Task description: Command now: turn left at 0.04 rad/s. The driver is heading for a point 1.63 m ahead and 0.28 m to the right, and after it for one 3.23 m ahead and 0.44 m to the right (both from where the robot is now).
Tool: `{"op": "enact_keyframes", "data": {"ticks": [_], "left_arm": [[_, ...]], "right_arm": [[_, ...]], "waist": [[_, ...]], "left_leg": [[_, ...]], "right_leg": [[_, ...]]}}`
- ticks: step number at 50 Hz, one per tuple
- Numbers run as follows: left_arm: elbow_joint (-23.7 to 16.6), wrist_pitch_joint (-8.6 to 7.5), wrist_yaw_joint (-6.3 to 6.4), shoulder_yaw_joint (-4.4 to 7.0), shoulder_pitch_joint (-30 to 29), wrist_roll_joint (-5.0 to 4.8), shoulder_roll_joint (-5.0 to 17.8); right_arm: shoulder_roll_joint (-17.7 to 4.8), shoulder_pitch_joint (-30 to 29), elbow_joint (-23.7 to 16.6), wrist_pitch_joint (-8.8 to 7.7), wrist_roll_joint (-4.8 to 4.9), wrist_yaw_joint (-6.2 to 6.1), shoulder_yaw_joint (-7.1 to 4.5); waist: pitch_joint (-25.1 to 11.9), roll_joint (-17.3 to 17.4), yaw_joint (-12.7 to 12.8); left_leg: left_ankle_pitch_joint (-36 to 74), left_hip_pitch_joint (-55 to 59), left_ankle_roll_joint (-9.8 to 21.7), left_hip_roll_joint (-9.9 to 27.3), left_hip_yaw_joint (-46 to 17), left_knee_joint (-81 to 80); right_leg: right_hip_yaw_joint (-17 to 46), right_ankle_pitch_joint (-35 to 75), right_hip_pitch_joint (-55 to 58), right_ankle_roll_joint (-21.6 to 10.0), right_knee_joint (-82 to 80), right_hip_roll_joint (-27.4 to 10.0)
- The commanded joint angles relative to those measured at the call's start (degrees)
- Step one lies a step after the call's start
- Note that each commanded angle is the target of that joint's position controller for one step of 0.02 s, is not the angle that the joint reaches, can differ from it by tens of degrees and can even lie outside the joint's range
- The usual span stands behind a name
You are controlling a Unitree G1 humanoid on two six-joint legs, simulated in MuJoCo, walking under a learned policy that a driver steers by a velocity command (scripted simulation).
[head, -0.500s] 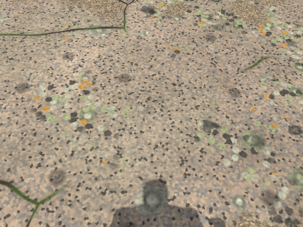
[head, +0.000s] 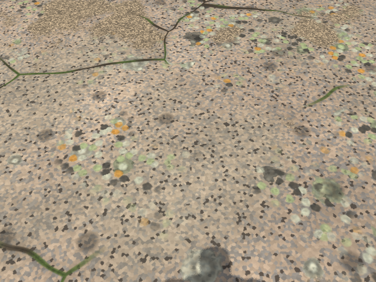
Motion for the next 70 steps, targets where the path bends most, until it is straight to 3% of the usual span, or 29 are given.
{"op": "enact_keyframes", "data": {"ticks": [1, 3, 6, 8, 10, 12, 15, 18, 19, 20, 21, 22, 24, 29, 36, 39, 41, 42, 43, 44, 45, 46, 49, 53, 58, 64, 67, 69, 70], "left_arm": [[0.21, -0.79, 0.36, 1.02, 1.69, -0.15, 6.37], [1.01, -0.81, 0.40, 0.82, 1.58, -0.10, 5.87], [2.12, -0.25, 0.29, 1.80, 3.39, 0.20, 7.96], [2.52, 0.14, 0.01, 2.43, 5.92, 0.30, 9.03], [3.89, -0.14, -0.01, 3.31, 9.05, 0.42, 10.04], [3.47, -1.11, -0.33, 3.56, 8.23, 0.86, 9.67], [2.55, -2.29, -0.75, 3.88, 4.19, 0.19, 9.37], [1.47, -2.42, -0.99, 3.95, 1.28, 0.14, 8.23], [0.21, -2.88, -1.31, 3.10, -0.14, 0.50, 5.26], [-2.53, -3.40, -1.79, 2.11, -1.37, 0.30, 1.58], [-2.94, -3.39, -2.12, 3.11, -2.00, 1.50, 5.99], [-2.82, -3.65, -2.77, 3.18, -2.91, 1.32, 6.03], [-1.35, -4.32, -3.64, 2.91, -1.03, 1.09, 4.51], [-2.89, -3.04, -3.93, 2.68, -5.83, 1.48, 3.32], [-9.37, -2.95, -3.69, 1.15, -19.58, 0.47, 1.79], [-8.56, -3.42, -2.66, 2.04, -13.46, 0.45, 4.03], [-3.48, -4.26, -1.71, 3.56, 2.40, 0.50, 6.38], [-1.27, -4.56, -1.03, 4.75, 11.07, 1.65, 9.54], [-1.04, -4.55, -0.96, 5.91, 14.94, 2.93, 14.76], [-0.97, -3.88, -1.78, 6.03, 11.50, 0.64, 13.87], [-2.28, -3.91, -1.91, 5.25, 4.10, -0.36, 10.51], [-2.90, -4.48, -2.20, 4.26, 0.55, -0.41, 6.32], [-0.59, -6.09, -1.70, 2.78, 1.43, 0.29, 2.17], [1.37, -7.11, -1.55, 3.08, 6.94, 0.05, 4.83], [2.17, -6.80, -1.50, 2.53, 12.14, -0.19, 4.50], [4.05, -6.34, -0.69, 2.44, 17.51, 0.64, 5.11], [4.04, -6.11, -0.21, 2.79, 15.32, 0.99, 6.39], [3.73, -5.81, -0.37, 2.88, 13.43, 0.62, 6.87], [1.81, -5.99, -0.57, 2.26, 12.90, -0.01, 5.17]], "right_arm": [[-5.67, 1.37, 0.16, -0.67, 0.03, -0.26, -1.18], [-5.32, 1.79, 1.60, -0.72, 0.06, -0.43, -1.03], [-6.37, 2.43, 2.55, -0.21, -0.30, -0.33, -1.56], [-5.36, 0.44, 1.36, -0.09, -0.94, 0.28, -1.52], [-2.71, -1.37, -0.16, -1.00, -1.76, 0.94, -0.93], [-4.90, -2.16, -1.23, -2.10, -1.40, 1.46, -1.65], [-4.38, 0.43, -1.21, -3.49, -0.68, 2.25, -1.91], [-3.83, 13.26, 3.73, -3.92, -0.56, 1.62, -2.60], [-6.90, 19.38, 4.99, -4.40, -1.28, 0.99, -3.43], [-12.85, 25.63, 5.88, -4.55, -1.01, 0.87, -4.73], [-11.35, 22.27, 6.04, -4.08, -1.14, 0.67, -4.38], [-8.73, 15.84, 3.66, -4.41, -1.03, 0.91, -3.75], [-6.39, 11.40, 1.96, -5.64, -0.65, 1.00, -3.03], [-3.71, 18.97, 5.36, -6.70, -0.18, 0.56, -1.85], [-4.10, 20.62, 6.61, -6.53, -0.52, 0.09, -1.38], [-5.51, 18.03, 6.59, -6.73, -0.45, -0.08, -1.72], [-6.68, 15.78, 6.15, -6.24, -0.33, -0.11, -2.15], [-5.65, 15.75, 5.19, -6.20, -0.09, 0.17, -1.83], [0.98, 20.55, 3.77, -6.03, 0.81, 0.81, -0.81], [-3.25, 20.92, 4.33, -5.80, 0.45, 0.92, -2.27], [-4.66, 15.72, 2.57, -5.75, -0.18, 0.85, -2.77], [-4.26, 11.65, 1.58, -6.07, -0.51, 1.09, -2.74], [-0.97, 11.70, 1.69, -4.42, -1.63, 1.93, -2.61], [-0.83, 5.20, -1.02, -2.90, -1.86, 2.61, -2.76], [-0.57, -7.80, -5.59, -3.03, -1.02, 2.97, -2.25], [-1.08, -16.04, -8.91, -3.64, -0.76, 2.76, -2.03], [-2.43, -11.76, -8.38, -4.43, -0.76, 2.29, -2.77], [-4.77, 4.20, -3.18, -5.38, -1.33, 1.33, -4.25], [-9.20, 14.55, -1.07, -5.78, -2.81, 0.61, -5.60]], "waist": [[-0.01, -3.26, 0.04], [0.27, -2.02, 0.14], [0.75, -2.48, 0.86], [6.14, -5.05, 2.37], [7.97, -9.82, 3.09], [6.61, -7.67, 2.42], [5.34, -7.83, -0.58], [3.49, -3.39, -5.81], [2.13, 6.21, -8.26], [-0.08, 17.86, -9.07], [4.28, 10.65, -5.83], [7.65, 4.30, -2.83], [5.96, 1.90, -0.13], [3.18, 3.27, -0.87], [6.02, 5.07, -2.75], [2.29, 5.34, 1.16], [-5.80, 4.41, 7.92], [-10.79, 1.75, 10.75], [-16.64, -9.88, 7.17], [-17.82, -8.43, 6.15], [-7.65, -5.16, 3.10], [-2.38, -1.77, 2.46], [0.34, -1.55, -1.98], [1.98, -2.50, -1.97], [3.64, -3.16, 1.34], [3.99, -4.39, 3.90], [1.95, -5.22, 0.73], [-6.16, -3.88, -6.02], [-13.13, 0.33, -9.39]], "left_leg": [[7.41, -1.14, 0.73, 7.26, -6.71, -3.83], [6.74, -1.59, 0.38, 7.13, -6.56, -4.23], [-14.72, -5.72, 1.87, 3.57, -4.34, -0.10], [-22.32, -15.54, 2.50, 1.91, -3.15, 5.79], [-13.57, -20.00, 1.60, 1.81, 2.50, 16.77], [-14.12, -22.32, 1.46, 4.31, 0.82, 23.07], [-11.91, -14.47, 1.76, 4.44, 2.50, 16.12], [-5.14, 9.23, 1.58, 0.38, 5.55, 3.41], [-15.06, 15.71, 2.75, 9.96, -8.39, -4.63], [-33.53, 18.24, 7.58, 23.84, -34.20, -15.88], [-36.90, 11.29, 10.72, 26.38, -38.23, -16.76], [-32.51, 7.15, 10.05, 23.99, -32.53, -15.88], [-15.53, 6.02, 7.61, 18.67, -21.36, -16.34], [18.59, 10.91, 7.04, 14.82, -8.24, -12.89], [32.51, 8.06, 7.01, 13.96, -2.92, -12.98], [52.44, 11.19, 5.71, 15.14, -1.08, -4.84], [55.59, 9.82, 4.24, 13.74, 0.58, 13.56], [39.52, -0.19, 3.71, 11.51, 1.52, 27.95], [-4.61, -18.08, 1.78, 2.24, 4.06, 50.08], [-15.08, -26.13, 2.46, -0.87, -2.94, 59.61], [-9.62, -29.88, 3.03, 3.53, -3.46, 58.95], [-5.66, -28.83, 3.07, 5.59, -2.97, 55.74], [-3.41, -20.95, 1.69, 8.64, -2.72, 47.75], [1.25, -26.16, -0.33, 9.97, 0.13, 40.56], [10.96, -29.54, -2.04, 9.36, 3.40, 24.32], [10.26, -29.87, -0.10, 6.70, 5.14, 13.71], [3.54, -21.67, 2.66, 3.70, 6.07, 9.84], [5.43, -2.10, 5.46, 1.59, 6.50, 4.49], [1.47, 13.34, 8.51, 12.89, -5.56, 4.43]], "right_leg": [[5.83, 10.35, 0.26, -2.19, -4.34, -5.85], [5.88, 9.68, 0.34, -2.47, -4.46, -5.89], [6.75, -16.49, -1.54, -5.13, -4.38, -3.97], [14.25, -31.32, -3.16, -8.76, -8.55, -7.87], [25.06, -34.58, -1.84, -13.44, -15.26, -16.38], [26.36, -28.21, -1.00, -14.61, -17.27, -18.22], [17.19, -19.58, -4.62, -11.69, -15.13, -13.57], [8.27, -18.21, -19.25, -8.89, -3.61, -6.77], [2.46, -15.99, -26.10, -6.95, 11.17, -2.16], [-3.51, -18.38, -35.66, -5.27, 28.03, 4.17], [1.35, -17.23, -37.12, -6.45, 37.24, 1.00], [2.84, -10.75, -37.64, -6.95, 39.65, -1.91], [2.07, -2.25, -33.78, -5.77, 37.93, -4.22], [-2.78, 3.07, -35.70, -2.48, 35.75, -3.66], [-7.79, 9.13, -27.71, -3.34, 14.71, -0.33], [-8.14, 6.95, -17.71, -6.84, 11.40, 2.63], [-7.55, 7.97, -1.17, -9.15, 6.15, 4.40], [0.58, 2.17, 12.14, -11.19, 5.00, -3.22], [27.24, -4.68, 24.85, -17.11, 1.62, -20.39], [42.62, -9.79, 23.42, -21.00, -7.37, -22.69], [33.22, -13.35, 14.83, -19.09, -9.05, -20.94], [26.19, -9.13, 6.57, -17.57, -11.34, -18.38], [13.63, 5.87, -4.33, -13.58, -13.69, -12.63], [7.76, 12.12, -4.02, -13.41, -15.98, -10.72], [3.38, 20.07, 0.40, -11.26, -16.25, -8.45], [2.74, 29.71, 11.97, -11.44, -12.39, -11.28], [1.39, 45.74, 14.44, -10.19, -4.94, -12.28], [-1.20, 49.27, 10.00, -8.31, 12.89, -9.67], [-2.91, 31.05, -2.15, -7.26, 29.05, -7.12]]}}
